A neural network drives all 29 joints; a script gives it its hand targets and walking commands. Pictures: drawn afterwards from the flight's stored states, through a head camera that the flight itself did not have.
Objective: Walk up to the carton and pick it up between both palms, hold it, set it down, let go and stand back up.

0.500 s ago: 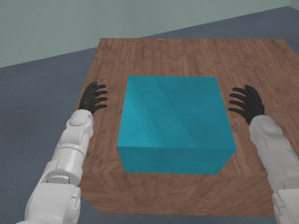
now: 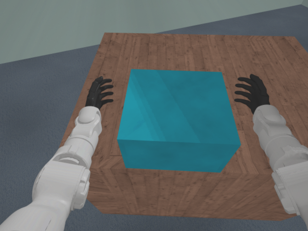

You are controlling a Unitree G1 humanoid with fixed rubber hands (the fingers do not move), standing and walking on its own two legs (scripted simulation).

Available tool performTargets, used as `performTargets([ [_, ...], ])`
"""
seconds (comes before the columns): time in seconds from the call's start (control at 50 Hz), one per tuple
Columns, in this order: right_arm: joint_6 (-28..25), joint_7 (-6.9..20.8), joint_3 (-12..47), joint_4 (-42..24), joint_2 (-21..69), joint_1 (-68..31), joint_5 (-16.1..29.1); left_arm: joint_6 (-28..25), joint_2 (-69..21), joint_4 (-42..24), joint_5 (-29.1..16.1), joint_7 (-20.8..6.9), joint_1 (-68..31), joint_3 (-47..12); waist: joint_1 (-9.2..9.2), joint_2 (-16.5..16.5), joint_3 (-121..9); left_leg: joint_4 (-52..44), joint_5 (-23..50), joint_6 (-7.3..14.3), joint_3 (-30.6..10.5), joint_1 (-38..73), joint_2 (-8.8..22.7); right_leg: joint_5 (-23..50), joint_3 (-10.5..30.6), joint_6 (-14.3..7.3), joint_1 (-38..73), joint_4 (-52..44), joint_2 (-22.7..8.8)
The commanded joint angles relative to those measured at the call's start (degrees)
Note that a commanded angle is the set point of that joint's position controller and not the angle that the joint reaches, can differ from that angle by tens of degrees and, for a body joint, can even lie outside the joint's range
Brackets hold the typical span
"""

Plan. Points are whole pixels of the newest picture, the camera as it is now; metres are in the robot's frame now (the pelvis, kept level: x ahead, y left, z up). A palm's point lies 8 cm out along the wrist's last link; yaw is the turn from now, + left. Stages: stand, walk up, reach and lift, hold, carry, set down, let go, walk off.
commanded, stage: reach and lift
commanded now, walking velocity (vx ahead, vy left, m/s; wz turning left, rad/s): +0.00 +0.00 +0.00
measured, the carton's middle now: (174, 119) +0.43 +0.00 +0.02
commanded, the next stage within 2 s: none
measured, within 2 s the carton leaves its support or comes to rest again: neither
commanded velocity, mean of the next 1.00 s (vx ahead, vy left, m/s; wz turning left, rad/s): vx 0.00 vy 0.00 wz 0.00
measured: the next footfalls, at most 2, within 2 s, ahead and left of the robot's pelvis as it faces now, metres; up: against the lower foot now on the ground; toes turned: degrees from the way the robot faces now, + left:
none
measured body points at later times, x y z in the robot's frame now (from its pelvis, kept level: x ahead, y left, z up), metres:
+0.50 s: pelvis +0.01 +0.02 +0.00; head +0.05 +0.02 +0.45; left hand +0.44 +0.20 +0.08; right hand +0.45 -0.18 +0.08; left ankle +0.01 +0.14 -0.73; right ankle +0.02 -0.11 -0.73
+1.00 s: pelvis +0.01 +0.01 +0.00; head +0.05 +0.01 +0.45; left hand +0.44 +0.19 +0.07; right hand +0.45 -0.18 +0.08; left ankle +0.01 +0.14 -0.73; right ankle +0.02 -0.11 -0.73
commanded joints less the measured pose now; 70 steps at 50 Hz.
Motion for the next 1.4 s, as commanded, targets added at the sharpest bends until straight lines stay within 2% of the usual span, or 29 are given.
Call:
performTargets([
  [0.0,-0.20,0.34,-4.50,-4.78,-3.42,-23.80,-3.96,-3.94,1.78,-2.80,-4.79,1.86,-27.45,-5.59,-2.15,5.03,-24.40,0.77,2.05,0.31,0.92,10.80,-1.86,-3.57,-1.58,0.70,-4.24,-2.74,-1.91],
  [0.02,-0.16,0.05,-5.28,-3.97,-3.27,-24.37,-4.94,-4.21,1.36,-1.38,-4.99,1.94,-27.47,-5.68,-2.68,4.36,-25.23,1.27,1.76,0.46,0.75,10.03,-1.77,-3.60,-1.54,0.59,-4.86,-2.30,-2.05],
  [0.04,0.07,-1.09,-5.08,-3.74,-1.16,-25.00,-5.89,-4.48,4.91,1.35,-4.68,1.24,-28.29,-4.04,-2.03,1.08,-28.73,2.33,1.09,1.55,2.67,8.14,-2.91,-3.07,-0.18,1.54,-0.78,-2.04,-2.69],
  [0.08,-0.95,-2.97,-5.43,-5.29,-0.09,-26.16,-6.97,-5.61,5.33,3.29,-4.31,0.49,-26.82,-2.54,-1.81,-2.26,-32.68,2.80,3.58,2.34,2.83,2.86,-3.44,3.99,0.48,2.88,5.60,0.31,-2.88],
  [0.14,-2.51,-5.46,-6.19,-3.73,1.24,-24.81,-8.67,-6.78,4.10,3.92,-0.72,-0.17,-24.88,0.81,-1.95,-2.43,-33.12,2.95,8.11,1.48,3.15,1.54,-3.88,12.35,0.58,3.69,11.99,2.08,-2.33],
  [0.18,-3.53,-6.04,-5.05,-5.18,2.78,-23.60,-7.95,-7.18,3.18,2.99,2.01,-0.18,-22.83,3.53,-0.37,-2.38,-32.83,3.48,14.16,0.69,3.57,3.83,-3.89,17.66,0.26,3.60,15.15,2.52,-1.48],
  [0.2,-3.85,-6.14,-5.16,-4.80,2.11,-22.88,-7.69,-7.17,2.87,1.91,3.19,-0.22,-22.21,4.46,-0.41,-1.16,-32.72,3.15,16.96,-0.05,3.53,5.62,-3.74,20.10,0.04,3.45,15.79,2.38,-1.03],
  [0.22,-4.41,-5.99,-4.37,-7.29,2.86,-22.72,-6.70,-7.36,2.03,0.27,3.70,-0.13,-21.62,5.09,0.89,-0.47,-32.92,2.98,19.43,-0.50,3.48,7.25,-3.68,20.44,-0.08,3.38,15.62,1.77,-0.79],
  [0.28,-4.36,-5.69,-4.60,-8.85,1.68,-22.74,-5.98,-6.74,2.12,-2.19,3.78,0.71,-21.99,5.13,0.50,0.47,-32.00,2.56,19.56,-1.22,3.07,10.98,-3.32,18.07,-0.66,2.95,12.45,0.38,0.00],
  [0.3,-3.98,-5.19,-4.73,-7.44,1.11,-22.61,-5.40,-6.09,0.58,-1.80,3.23,1.05,-22.13,3.78,0.33,2.38,-30.41,2.66,19.86,-1.85,2.67,12.46,-2.94,15.14,-1.22,2.03,10.11,-0.26,0.38],
  [0.34,-2.76,-4.14,-4.64,-3.66,-0.61,-21.45,-4.46,-4.33,-0.48,-1.67,2.52,1.81,-21.48,2.03,0.06,3.46,-26.19,2.60,20.68,-2.42,1.98,17.97,-1.93,9.79,-2.44,0.70,4.49,-2.42,1.20],
  [0.42,-2.20,-2.85,-5.05,-0.66,-1.16,-21.92,-4.68,-3.02,-2.56,-1.58,2.13,2.67,-21.67,0.51,-0.01,3.71,-22.59,3.02,19.79,-2.38,1.67,19.56,-0.97,4.74,-2.79,-0.24,-0.09,-3.55,1.33],
  [0.5,-2.59,-2.79,-5.72,-4.11,0.43,-23.08,-6.28,-4.01,-3.75,-3.24,1.50,2.93,-21.79,0.09,0.01,1.71,-26.76,3.64,19.03,-1.88,1.66,17.57,-1.16,6.31,-2.95,0.57,1.58,-2.65,0.92],
  [0.6,-3.40,-2.95,-6.48,-4.36,2.12,-22.58,-6.76,-5.48,-3.85,-4.69,3.58,2.64,-22.34,1.74,-0.29,4.09,-30.65,4.52,21.31,-2.31,2.13,16.49,-2.10,11.84,-1.85,0.90,4.76,-1.41,-0.08],
  [0.64,-3.34,-3.12,-6.15,-2.29,3.45,-21.63,-7.25,-5.71,-4.56,-2.15,4.93,2.47,-21.08,2.25,-0.42,4.60,-27.82,4.35,20.70,-2.05,2.00,16.15,-2.14,11.60,-1.84,0.81,4.71,-1.62,-0.30],
  [0.66,-3.50,-3.16,-6.09,-3.27,3.97,-22.29,-6.92,-6.20,-4.48,-3.35,4.69,2.49,-21.72,2.42,0.15,3.87,-28.75,4.07,20.57,-1.80,2.14,15.60,-2.14,11.30,-1.74,1.11,4.84,-1.54,-0.36],
  [0.7,-3.62,-3.62,-4.84,-5.05,5.22,-21.06,-6.87,-6.70,-3.83,-3.35,5.15,1.89,-19.64,3.87,0.27,1.53,-29.72,4.44,22.55,-0.96,2.39,14.44,-2.61,16.81,-0.80,1.90,8.92,-0.98,-0.67],
  [0.74,-3.92,-4.20,-4.64,-6.68,6.55,-21.86,-7.40,-7.20,-4.30,-2.73,5.52,1.02,-19.46,4.25,0.13,1.07,-28.83,3.30,21.25,-0.50,2.39,11.72,-3.00,19.53,-0.30,2.73,11.97,-0.59,-1.32],
  [0.82,-3.64,-5.24,-5.71,-9.25,9.67,-22.19,-9.95,-8.40,-4.55,-1.33,5.07,-0.13,-20.52,5.00,-0.72,-1.77,-26.94,1.19,16.01,0.45,2.65,8.47,-3.36,17.66,0.55,3.59,14.84,-1.14,-2.25],
  [0.94,-2.47,-4.75,-9.15,-10.25,11.75,-22.95,-13.62,-9.20,-6.87,-1.95,4.64,0.91,-22.96,3.81,-1.20,-0.44,-28.03,0.17,13.01,0.06,2.16,11.95,-2.44,7.26,-0.79,1.47,8.79,-3.45,-1.75],
  [1.02,-2.07,-4.20,-9.46,-8.82,13.16,-23.27,-14.05,-9.27,-9.46,-2.25,5.54,1.13,-23.77,3.85,-1.40,1.37,-27.73,1.08,16.50,-0.54,1.53,14.95,-2.21,8.64,-1.25,1.01,7.53,-3.56,-1.50],
  [1.04,-1.97,-4.20,-9.66,-8.21,13.39,-22.30,-14.41,-8.89,-9.37,-0.52,6.11,0.71,-22.33,4.34,-1.90,0.47,-26.35,1.10,16.84,-0.26,1.38,15.40,-2.35,10.03,-1.10,1.09,8.69,-3.81,-1.49],
  [1.08,-2.21,-4.24,-9.94,-6.40,12.39,-21.32,-14.31,-8.74,-8.84,0.07,7.05,0.61,-21.40,4.82,-1.27,1.80,-24.86,0.02,16.26,-0.51,1.60,14.92,-2.20,9.18,-1.21,0.89,9.46,-4.17,-1.70],
  [1.14,-2.65,-3.54,-11.53,-8.50,14.97,-22.53,-16.08,-9.33,-10.40,-2.03,7.46,0.19,-24.04,5.07,-1.90,2.01,-25.27,-0.01,15.78,-0.56,1.98,14.02,-2.68,9.27,-1.02,1.21,10.07,-4.39,-1.90],
  [1.16,-2.57,-3.35,-11.59,-7.87,16.11,-21.97,-16.62,-9.41,-11.31,-2.28,8.58,0.19,-23.89,5.59,-1.49,2.48,-24.26,-0.13,16.58,-0.44,2.06,14.25,-2.64,9.96,-1.01,1.27,10.33,-4.36,-2.02],
  [1.18,-3.14,-2.74,-11.63,-8.05,13.41,-21.52,-16.60,-9.69,-14.07,-5.63,8.98,1.10,-22.53,5.85,-1.68,4.44,-24.73,0.08,22.94,-2.19,0.51,19.79,-1.46,12.33,-2.77,0.13,6.73,-5.03,-0.80],
  [1.22,-3.51,-2.30,-10.94,-7.63,14.20,-20.31,-15.75,-9.31,-15.22,-6.84,9.66,1.15,-21.36,5.27,-1.20,5.79,-24.94,1.51,26.74,-2.65,0.39,23.69,-1.29,11.80,-2.88,-0.80,5.11,-6.65,-0.53],
  [1.32,-3.90,-0.82,-11.97,-10.83,24.73,-19.86,-23.14,-9.17,-22.37,-6.53,13.57,-1.48,-21.13,6.31,-2.52,3.10,-24.23,-0.87,24.54,-1.53,1.04,22.62,-1.79,15.00,-2.88,0.34,10.54,-8.44,-1.26],
  [1.38,-4.22,2.97,-11.71,-13.01,41.78,-19.67,-29.76,-9.46,-37.48,-5.93,19.28,-6.54,-23.62,4.54,-3.82,2.49,-22.62,-4.15,21.35,-1.32,1.49,22.25,-2.51,18.23,-2.42,0.70,17.04,-9.58,-2.14],
])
